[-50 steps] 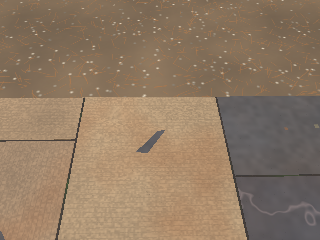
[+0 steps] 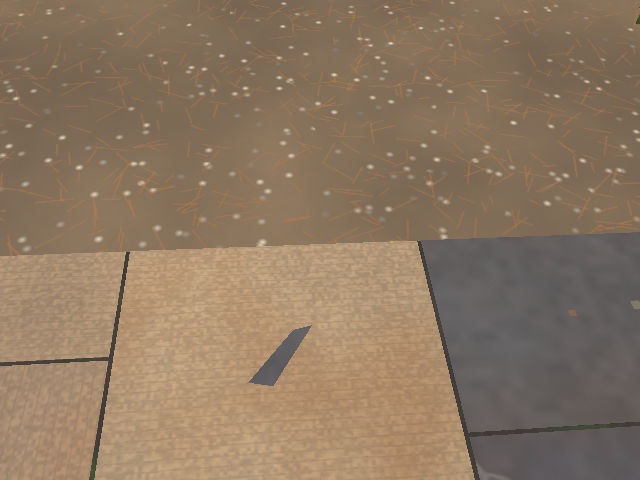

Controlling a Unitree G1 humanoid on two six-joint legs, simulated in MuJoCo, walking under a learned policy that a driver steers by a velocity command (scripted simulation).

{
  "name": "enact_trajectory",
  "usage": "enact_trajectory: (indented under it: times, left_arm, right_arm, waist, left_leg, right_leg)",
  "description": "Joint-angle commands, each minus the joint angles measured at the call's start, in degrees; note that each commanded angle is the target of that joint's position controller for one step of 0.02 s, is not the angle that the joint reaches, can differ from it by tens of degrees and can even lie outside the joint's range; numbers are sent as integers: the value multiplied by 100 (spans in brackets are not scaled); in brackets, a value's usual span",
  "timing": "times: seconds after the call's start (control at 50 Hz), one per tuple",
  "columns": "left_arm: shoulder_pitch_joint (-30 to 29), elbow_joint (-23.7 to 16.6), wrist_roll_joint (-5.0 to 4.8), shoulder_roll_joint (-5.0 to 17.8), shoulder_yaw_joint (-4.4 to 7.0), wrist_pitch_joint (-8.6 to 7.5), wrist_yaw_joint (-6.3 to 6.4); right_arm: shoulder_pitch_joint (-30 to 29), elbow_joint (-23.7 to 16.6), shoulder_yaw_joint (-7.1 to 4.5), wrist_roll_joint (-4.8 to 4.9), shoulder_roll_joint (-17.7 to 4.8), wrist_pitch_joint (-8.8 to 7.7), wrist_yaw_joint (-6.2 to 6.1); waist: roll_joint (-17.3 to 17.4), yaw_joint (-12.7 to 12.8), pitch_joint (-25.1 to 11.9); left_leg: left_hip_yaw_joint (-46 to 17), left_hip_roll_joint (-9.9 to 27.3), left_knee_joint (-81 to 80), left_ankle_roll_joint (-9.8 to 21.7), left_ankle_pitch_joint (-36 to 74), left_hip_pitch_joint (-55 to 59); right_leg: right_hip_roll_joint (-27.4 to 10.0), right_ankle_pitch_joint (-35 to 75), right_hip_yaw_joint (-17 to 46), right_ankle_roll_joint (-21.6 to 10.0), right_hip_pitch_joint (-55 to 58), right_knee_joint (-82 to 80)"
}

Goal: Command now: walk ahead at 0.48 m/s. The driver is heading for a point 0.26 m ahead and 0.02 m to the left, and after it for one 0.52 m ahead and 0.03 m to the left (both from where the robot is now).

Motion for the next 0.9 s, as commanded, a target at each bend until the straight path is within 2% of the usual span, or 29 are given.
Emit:
enact_trajectory:
  times: [0.02, 0.08, 0.1, 0.12, 0.14, 0.16, 0.18, 0.2, 0.22, 0.24, 0.26, 0.28, 0.34, 0.44, 0.5, 0.54, 0.6, 0.64, 0.66, 0.68, 0.7, 0.72, 0.74, 0.76, 0.78, 0.8, 0.82, 0.86, 0.9]
  left_arm:
    - [-1016, -645, -37, 163, -42, -111, -1]
    - [-764, -676, -38, 280, -11, -160, 47]
    - [-315, -557, -40, 369, 41, -191, 89]
    - [548, -282, -41, 476, 115, -242, 139]
    - [1534, 30, 37, 698, 219, -304, 203]
    - [2408, 126, 201, 1271, 350, -344, 257]
    - [2438, 183, 80, 1495, 402, -262, 192]
    - [1696, 80, -48, 1281, 357, -221, 170]
    - [1197, -13, -80, 781, 223, -261, 157]
    - [980, 2, -61, 495, 136, -315, 148]
    - [993, 81, -78, 340, 80, -360, 173]
    - [1066, 158, -76, 229, 35, -395, 196]
    - [1556, 346, -108, 375, 34, -498, 232]
    - [2126, 472, -125, 398, -17, -484, 242]
    - [2367, 537, -101, 433, -35, -506, 272]
    - [2586, 642, -84, 363, -70, -502, 314]
    - [2691, 764, -45, 369, -110, -453, 385]
    - [2498, 754, -42, 506, -88, -437, 445]
    - [2357, 745, -69, 571, -77, -417, 446]
    - [2236, 700, -164, 566, -91, -423, 436]
    - [2429, 511, -272, 307, -153, -430, 445]
    - [3389, 706, -547, -13, -174, -344, 427]
    - [2957, 740, -329, 348, -79, -247, 445]
    - [2396, 584, -177, 249, -80, -221, 421]
    - [2182, 571, -53, 175, -72, -183, 404]
    - [2086, 544, 32, 149, -53, -96, 381]
    - [2282, 637, 73, -13, -85, 4, 353]
    - [2464, 747, 12, -201, -125, 133, 350]
    - [2282, 744, -9, -162, -139, 218, 399]
  right_arm:
    - [331, -95, -129, -17, -813, -59, -29]
    - [163, -78, -166, -21, -944, -33, -47]
    - [62, -80, -190, -16, -1030, -22, -50]
    - [-50, -86, -212, 5, -1101, 7, -48]
    - [-98, -134, -196, 28, -1059, 24, -38]
    - [135, -351, -89, 137, -612, 41, 9]
    - [489, -346, -122, 233, -504, 17, 50]
    - [-11, -433, -205, 125, -815, 50, 40]
    - [-560, -561, -195, 67, -793, 25, 68]
    - [-734, -579, -181, 57, -663, 17, 84]
    - [-749, -593, -192, -44, -624, 80, 107]
    - [-624, -542, -180, -94, -530, 163, 147]
    - [-873, -646, -192, -108, -497, 308, 216]
    - [-2245, -1117, -153, -63, -573, 355, 269]
    - [-2785, -1273, -60, 11, -456, 329, 291]
    - [-3081, -1359, -19, 6, -430, 312, 281]
    - [-2951, -1307, 4, -28, -436, 233, 204]
    - [-2150, -1017, -63, -53, -622, 150, 122]
    - [-1504, -791, -118, -77, -728, 81, 79]
    - [-886, -592, -174, -183, -901, 1, 33]
    - [-230, -474, -301, -290, -1472, -20, 3]
    - [-330, -484, -291, -17, -1459, 51, 52]
    - [-844, -661, -254, 177, -1253, 115, 86]
    - [-1464, -745, -161, 175, -955, 145, 63]
    - [-1720, -742, -56, 145, -638, 164, 27]
    - [-1789, -712, 0, 135, -517, 167, -24]
    - [-1798, -664, 29, 99, -496, 172, -51]
    - [-1742, -612, 37, 15, -631, 122, -35]
    - [-1741, -588, 40, -22, -756, 107, -7]
  waist:
    - [925, -43, 742]
    - [962, 172, 659]
    - [962, 388, 426]
    - [825, 772, -17]
    - [643, 1131, -605]
    - [-306, 1236, -1480]
    - [-1155, 1007, -2008]
    - [-498, 742, -1140]
    - [-40, 661, -359]
    - [118, 482, 24]
    - [-9, 324, 145]
    - [-71, 206, 146]
    - [-87, 127, 225]
    - [-50, 374, 533]
    - [-98, 515, 565]
    - [-52, 598, 679]
    - [-158, 527, 539]
    - [-353, 213, 135]
    - [-313, -83, -124]
    - [-176, -375, -441]
    - [684, -381, -1257]
    - [1281, 77, -2401]
    - [383, 89, -1970]
    - [479, 199, -980]
    - [267, 361, -336]
    - [310, 485, -79]
    - [367, 616, -68]
    - [457, 747, -249]
    - [618, 745, -279]
  left_leg:
    - [-652, 1412, -88, 800, 2141, -77]
    - [-472, 1533, 426, 680, 3470, 61]
    - [-375, 1519, 957, 602, 4428, 63]
    - [-202, 1378, 1926, 510, 4959, -33]
    - [-52, 1146, 3157, 409, 4217, -786]
    - [187, 662, 5152, 240, 1639, -2347]
    - [-275, -233, 6683, 182, -1551, -3566]
    - [-661, 225, 7028, 279, -1061, -4045]
    - [-584, 471, 6808, 298, -544, -4104]
    - [-555, 668, 6398, 303, -226, -3851]
    - [-553, 782, 6083, 265, -124, -3576]
    - [-522, 818, 5915, 219, -85, -3340]
    - [-327, 828, 5568, 100, 126, -3572]
    - [-52, 865, 4345, -104, 1094, -4318]
    - [140, 653, 3433, -39, 1527, -4098]
    - [258, 524, 3003, 63, 1600, -4011]
    - [465, 175, 2566, 230, 1294, -3455]
    - [471, -143, 2393, 411, 961, -2645]
    - [396, -180, 1878, 513, 1312, -2009]
    - [120, 208, 1480, 643, 2640, -919]
    - [-1185, 1784, 2262, 1097, 6056, 687]
    - [-2760, 2926, 2247, 2165, 7883, 1728]
    - [-2267, 2588, 1833, 2069, 6827, 794]
    - [-1833, 2298, 1411, 1855, 5600, -81]
    - [-1441, 2004, 1030, 1554, 4832, -925]
    - [-1124, 1751, 822, 1334, 4441, -1469]
    - [-844, 1580, 736, 1197, 4305, -1896]
    - [-543, 1402, 726, 1125, 4344, -2193]
    - [-477, 1321, 660, 1037, 3600, -2203]
  right_leg:
    - [148, -14, -263, -116, -285, -649]
    - [338, -382, -376, -429, 502, -1120]
    - [520, -499, -427, -540, 1135, -1235]
    - [719, -349, -517, -663, 2119, -1550]
    - [472, -345, -252, -807, 3541, -1574]
    - [-1198, -1366, 1813, -1174, 5162, -1744]
    - [-2122, -1660, 4436, -1706, 5601, -2894]
    - [-1869, -2044, 3835, -1574, 4830, -3018]
    - [-1622, -1716, 2935, -1430, 3919, -3092]
    - [-1306, -1069, 2271, -1227, 3230, -3284]
    - [-1062, -599, 1834, -1088, 2831, -3370]
    - [-903, -270, 1492, -1009, 2630, -3440]
    - [-767, 633, 1057, -1050, 2685, -3548]
    - [-580, 1352, 651, -951, 3049, -3712]
    - [-537, 1873, 229, -779, 3310, -3712]
    - [-592, 2478, 57, -722, 3573, -3622]
    - [-638, 4360, -124, -638, 3982, -2899]
    - [-648, 5389, -74, -569, 4160, -1983]
    - [-574, 5120, -68, -531, 4133, -1180]
    - [-396, 4006, -143, -440, 3500, -156]
    - [148, 462, -433, -277, 2246, 1789]
    - [872, -3263, 172, -146, 1285, 3264]
    - [597, -2804, 704, -134, 1246, 3210]
    - [444, -2543, 644, -106, 952, 2987]
    - [260, -2315, 599, -70, 1076, 2523]
    - [150, -2137, 593, -31, 1349, 2073]
    - [169, -1977, 498, 11, 1797, 1813]
    - [255, -1815, 365, 69, 2249, 1309]
    - [225, -1706, 307, 88, 2267, 602]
